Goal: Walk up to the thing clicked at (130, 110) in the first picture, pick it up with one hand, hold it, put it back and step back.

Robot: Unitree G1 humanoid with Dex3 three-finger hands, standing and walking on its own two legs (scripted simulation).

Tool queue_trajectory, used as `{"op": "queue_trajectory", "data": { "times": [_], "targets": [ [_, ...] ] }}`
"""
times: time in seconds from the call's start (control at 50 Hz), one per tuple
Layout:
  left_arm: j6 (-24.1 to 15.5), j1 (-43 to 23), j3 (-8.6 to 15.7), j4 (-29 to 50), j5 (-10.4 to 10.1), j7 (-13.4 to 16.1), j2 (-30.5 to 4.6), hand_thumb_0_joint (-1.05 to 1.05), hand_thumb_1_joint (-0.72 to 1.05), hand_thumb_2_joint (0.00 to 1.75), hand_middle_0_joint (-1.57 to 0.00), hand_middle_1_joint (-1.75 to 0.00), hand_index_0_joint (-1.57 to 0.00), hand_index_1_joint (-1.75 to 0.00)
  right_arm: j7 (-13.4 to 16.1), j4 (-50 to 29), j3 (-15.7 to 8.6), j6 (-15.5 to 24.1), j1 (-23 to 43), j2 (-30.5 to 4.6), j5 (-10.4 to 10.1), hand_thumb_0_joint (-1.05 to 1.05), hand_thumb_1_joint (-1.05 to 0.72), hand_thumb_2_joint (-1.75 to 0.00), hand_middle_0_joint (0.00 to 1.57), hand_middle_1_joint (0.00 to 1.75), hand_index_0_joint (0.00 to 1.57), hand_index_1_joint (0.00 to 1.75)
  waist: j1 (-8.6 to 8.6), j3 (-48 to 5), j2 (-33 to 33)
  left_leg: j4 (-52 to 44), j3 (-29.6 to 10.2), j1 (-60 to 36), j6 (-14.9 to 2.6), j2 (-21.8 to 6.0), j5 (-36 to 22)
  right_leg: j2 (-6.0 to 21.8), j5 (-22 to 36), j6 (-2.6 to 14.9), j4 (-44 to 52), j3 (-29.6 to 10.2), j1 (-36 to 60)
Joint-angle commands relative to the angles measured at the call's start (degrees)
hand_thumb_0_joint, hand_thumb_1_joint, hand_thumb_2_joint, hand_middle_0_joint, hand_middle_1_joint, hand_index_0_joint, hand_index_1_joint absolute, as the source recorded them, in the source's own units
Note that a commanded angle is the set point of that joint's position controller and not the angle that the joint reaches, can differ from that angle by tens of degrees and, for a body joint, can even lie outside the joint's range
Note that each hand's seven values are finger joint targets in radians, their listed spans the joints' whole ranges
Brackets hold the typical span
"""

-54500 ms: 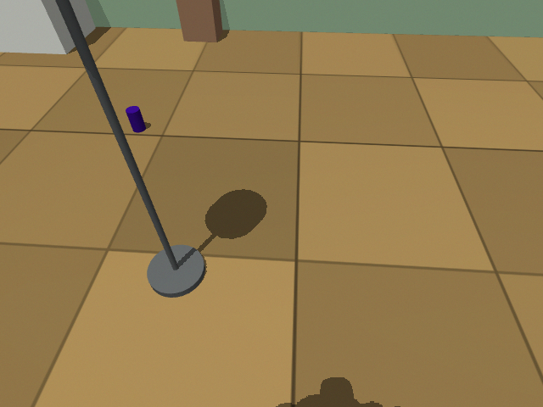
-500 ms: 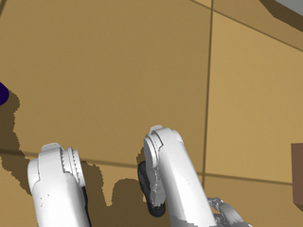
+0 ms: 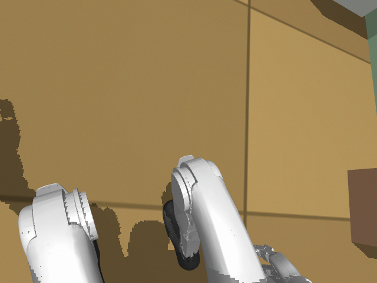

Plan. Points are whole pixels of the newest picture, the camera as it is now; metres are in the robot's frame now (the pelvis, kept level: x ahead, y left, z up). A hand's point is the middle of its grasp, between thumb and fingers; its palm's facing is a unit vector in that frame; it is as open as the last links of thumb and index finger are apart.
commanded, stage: approach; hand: left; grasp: from above
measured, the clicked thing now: out of the picture +0.49 +0.39 -0.26
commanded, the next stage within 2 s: close in in 0.02 s
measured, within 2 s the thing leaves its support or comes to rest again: neither
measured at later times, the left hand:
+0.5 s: hand out of the picture +0.46 +0.38 -0.16, palm faces -0.50 -0.16 -0.85, open 14.3 cm
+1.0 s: hand out of the picture +0.47 +0.39 -0.20, palm faces -0.44 -0.11 -0.89, open 13.9 cm
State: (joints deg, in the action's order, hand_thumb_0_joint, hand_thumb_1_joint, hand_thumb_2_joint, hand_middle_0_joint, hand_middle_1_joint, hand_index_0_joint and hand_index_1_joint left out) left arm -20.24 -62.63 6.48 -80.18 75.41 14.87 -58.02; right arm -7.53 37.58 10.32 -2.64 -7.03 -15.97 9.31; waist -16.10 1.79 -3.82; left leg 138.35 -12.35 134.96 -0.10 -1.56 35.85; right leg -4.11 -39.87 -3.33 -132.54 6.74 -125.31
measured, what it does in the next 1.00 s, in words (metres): stands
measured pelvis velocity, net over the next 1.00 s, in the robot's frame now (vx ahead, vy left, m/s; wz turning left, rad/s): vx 0.00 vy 0.00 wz -0.04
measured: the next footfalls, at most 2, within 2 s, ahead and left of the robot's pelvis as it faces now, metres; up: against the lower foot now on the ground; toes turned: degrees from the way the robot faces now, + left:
none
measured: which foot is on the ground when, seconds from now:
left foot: down 0.00-1.00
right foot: down 0.00-1.00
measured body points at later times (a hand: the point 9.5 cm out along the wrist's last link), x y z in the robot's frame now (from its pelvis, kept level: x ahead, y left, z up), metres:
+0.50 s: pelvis +0.00 +0.00 +0.00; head +0.26 +0.11 +0.35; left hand +0.48 +0.39 -0.11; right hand +0.06 -0.27 -0.08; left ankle +0.08 +0.13 -0.30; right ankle +0.11 -0.13 -0.30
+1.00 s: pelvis +0.00 +0.00 -0.01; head +0.27 +0.12 +0.33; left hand +0.49 +0.39 -0.15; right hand +0.06 -0.25 -0.09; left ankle +0.08 +0.13 -0.30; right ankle +0.11 -0.13 -0.30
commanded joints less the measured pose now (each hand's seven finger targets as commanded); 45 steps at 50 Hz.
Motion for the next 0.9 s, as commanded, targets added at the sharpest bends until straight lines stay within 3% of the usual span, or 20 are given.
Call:
{"op": "queue_trajectory", "data": {
  "times": [0.0,0.02,0.1,0.18,0.22,0.26,0.28,0.32,0.36,0.42,0.46,0.52,0.6,0.7,0.74,0.78,0.88],
  "targets": [
    [5.18,-21.71,6.11,10.05,-0.09,6.08,-20.69,0.00,-0.61,1.06,-0.06,-1.02,-0.04,-1.04,0.82,-1.15,-5.37,0.44,-11.37,-16.54,-0.64,0.00,-0.91,-0.90,0.20,0.30,0.20,0.30,1.10,-43.08,34.70,-15.46,5.80,-42.60,-0.34,-0.86,-10.47,-0.36,14.46,5.29,11.68,4.83,10.27],
    [6.35,-21.44,5.94,10.94,0.13,5.98,-20.81,0.00,-0.61,1.08,-0.07,-1.01,-0.04,-1.04,0.75,-1.66,-5.21,0.38,-11.37,-16.23,-0.80,0.00,-0.91,-0.90,0.20,0.30,0.20,0.30,1.13,-45.05,35.80,-15.32,6.45,-42.84,-0.42,-0.88,-11.35,-0.51,15.24,5.33,11.96,4.63,11.89],
    [11.49,-14.70,5.82,9.17,-2.34,2.77,-20.23,0.00,-0.61,1.06,-0.07,-1.02,-0.04,-1.04,0.73,-2.84,-5.71,0.17,-11.61,-16.20,-2.02,0.00,-0.91,-0.90,0.20,0.30,0.20,0.30,2.06,-45.41,29.14,-15.22,7.25,-39.20,-1.93,-0.56,-11.51,-0.83,15.68,4.66,14.73,3.48,15.78],
    [13.58,-10.00,1.31,5.16,-6.51,-3.44,-14.86,0.00,-0.59,0.99,-0.06,-1.03,-0.06,-1.02,0.67,-2.61,-5.51,-0.05,-12.31,-15.37,-2.59,0.00,-0.91,-0.90,0.20,0.30,0.20,0.30,-0.40,-36.74,19.77,-15.28,6.65,-30.19,-2.79,-0.67,-6.62,-1.22,12.35,4.27,16.36,3.15,17.00],
    [12.69,-10.47,0.59,5.54,-8.15,-5.94,-14.01,0.00,-0.59,0.98,-0.06,-1.04,-0.07,-1.03,0.85,-3.05,-5.35,-0.05,-12.55,-15.97,-2.61,0.00,-0.91,-0.90,0.20,0.30,0.20,0.30,-1.28,-34.21,16.26,-14.79,6.29,-26.65,-2.79,-0.57,-4.46,-0.99,10.11,4.51,16.66,3.36,17.05],
    [10.65,-11.12,0.95,6.70,-8.58,-7.67,-15.19,0.00,-0.59,0.98,-0.07,-1.05,-0.08,-1.04,0.91,-3.74,-4.88,0.24,-12.34,-16.44,-2.28,0.00,-0.91,-0.90,0.20,0.30,0.20,0.30,-2.11,-34.10,15.05,-13.46,6.23,-26.39,-2.75,-0.65,-5.98,-1.00,11.42,4.21,16.59,3.26,19.07],
    [9.22,-12.28,0.16,7.52,-9.19,-8.37,-14.51,0.00,-0.58,0.97,-0.07,-1.06,-0.08,-1.04,1.15,-2.10,-4.67,0.12,-13.14,-16.50,-2.13,0.00,-0.91,-0.90,0.20,0.30,0.20,0.30,-2.15,-32.38,15.08,-12.95,6.08,-25.84,-2.47,-0.44,-5.15,-0.99,10.01,4.62,16.73,3.39,17.57],
    [5.57,-13.64,1.21,8.43,-9.61,-8.59,-16.38,0.00,-0.59,0.98,-0.07,-1.05,-0.08,-1.04,1.37,-1.60,-3.79,0.24,-13.02,-16.03,-1.48,0.00,-0.92,-0.90,0.20,0.30,0.20,0.30,-2.06,-32.91,15.11,-11.64,6.18,-25.59,-2.37,-0.48,-5.15,-1.08,10.12,4.23,16.78,3.12,19.29],
    [1.66,-14.20,2.26,8.42,-8.81,-7.71,-18.29,0.00,-0.58,0.97,-0.08,-1.05,-0.09,-1.04,1.61,-1.36,-3.05,0.32,-12.62,-16.08,-0.80,0.00,-0.91,-0.90,0.20,0.30,0.20,0.30,-2.00,-34.20,17.88,-11.74,5.75,-28.50,-1.73,-0.70,-5.37,-1.28,10.28,4.34,15.75,3.67,19.50],
    [-2.46,-14.47,5.88,9.73,-5.75,-4.10,-22.98,0.00,-0.61,1.02,-0.06,-1.02,-0.05,-1.03,1.90,-1.76,-2.48,-0.48,-11.01,-17.34,0.19,0.00,-0.91,-0.91,0.20,0.30,0.20,0.30,0.51,-37.00,24.98,-11.92,5.50,-35.89,-0.65,-0.87,-7.91,-1.13,10.88,5.09,14.11,4.50,16.91],
    [-3.72,-14.42,5.15,8.37,-3.39,-1.45,-21.28,0.00,-0.61,1.03,-0.06,-1.00,-0.04,-1.02,1.74,-1.42,-2.36,-1.01,-10.66,-17.44,0.95,0.00,-0.91,-0.91,0.20,0.30,0.20,0.30,-0.82,-36.33,28.01,-11.97,4.41,-39.04,-0.22,-1.23,-9.70,-1.18,11.59,5.32,12.60,5.72,13.60],
    [-3.62,-15.49,5.47,7.12,-1.04,2.69,-21.83,0.00,-0.61,1.07,-0.07,-0.97,-0.04,-1.00,1.30,-0.68,-2.30,-1.04,-9.96,-17.35,1.28,0.00,-0.91,-0.90,0.20,0.30,0.20,0.30,-1.32,-36.83,30.67,-12.58,4.07,-41.31,-0.41,-1.71,-10.59,-1.32,12.65,4.91,11.06,6.43,11.51],
    [-1.79,-16.64,5.79,4.95,0.77,7.59,-22.09,0.00,-0.59,1.13,-0.09,-1.00,-0.06,-1.04,0.86,0.12,-2.58,-0.14,-9.87,-17.76,1.91,0.00,-0.90,-0.90,0.20,0.30,0.20,0.30,-2.14,-36.83,30.20,-10.79,4.69,-39.17,-0.87,-1.64,-10.17,-1.45,13.53,4.58,10.79,6.74,11.34],
    [1.80,-17.57,4.29,1.90,1.45,9.52,-20.92,0.00,-0.56,1.13,-0.09,-1.03,-0.07,-1.06,0.54,0.16,-2.92,1.78,-9.81,-17.90,1.76,0.00,-0.90,-0.90,0.20,0.30,0.20,0.30,-2.79,-35.41,30.36,-10.84,4.39,-37.58,-0.63,-1.73,-8.58,-1.42,12.95,4.72,9.95,7.27,9.41],
    [3.41,-16.48,2.67,-0.52,1.11,9.43,-19.48,0.00,-0.55,1.08,-0.08,-1.04,-0.07,-1.05,0.33,-0.44,-2.89,2.73,-10.05,-17.69,1.60,0.00,-0.90,-0.90,0.20,0.30,0.20,0.30,-3.45,-33.06,28.84,-10.56,4.25,-35.37,-0.76,-1.68,-7.22,-1.39,12.58,4.74,10.02,7.12,8.77],
    [4.60,-15.47,3.23,-0.68,0.69,9.37,-19.99,0.00,-0.54,1.08,-0.08,-1.05,-0.07,-1.06,0.41,-0.32,-3.06,3.27,-9.91,-18.02,1.46,0.00,-0.90,-0.90,0.20,0.30,0.20,0.30,-2.68,-33.44,29.12,-10.93,4.25,-35.90,-0.64,-1.70,-7.15,-1.35,12.52,4.65,9.97,7.14,9.30],
    [6.48,-14.66,2.42,0.30,-1.54,7.46,-19.85,0.00,-0.54,1.03,-0.07,-1.05,-0.07,-1.05,0.21,-1.62,-2.40,4.39,-9.91,-18.15,1.03,0.00,-0.90,-0.90,0.20,0.30,0.20,0.30,-3.17,-34.36,28.17,-10.71,3.62,-35.00,-0.74,-1.75,-8.20,-1.33,13.80,4.58,9.56,6.97,10.75]
  ]
}}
